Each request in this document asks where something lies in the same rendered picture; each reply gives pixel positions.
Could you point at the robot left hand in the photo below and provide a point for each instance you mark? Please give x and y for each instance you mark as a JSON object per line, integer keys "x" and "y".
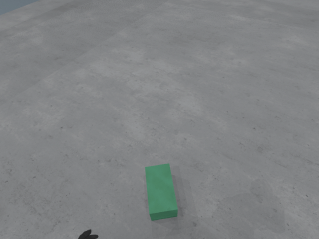
{"x": 86, "y": 235}

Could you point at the carton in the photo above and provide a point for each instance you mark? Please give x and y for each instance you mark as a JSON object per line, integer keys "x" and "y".
{"x": 162, "y": 202}

